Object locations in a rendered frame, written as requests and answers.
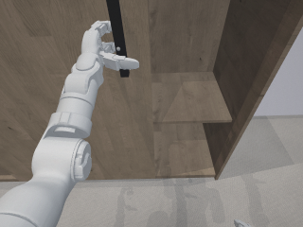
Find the robot left forearm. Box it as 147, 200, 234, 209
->
31, 52, 104, 174

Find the handle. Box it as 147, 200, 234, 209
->
106, 0, 130, 78

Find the left robot hand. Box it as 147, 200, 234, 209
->
80, 21, 139, 71

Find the left robot upper arm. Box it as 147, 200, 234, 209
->
0, 136, 92, 227

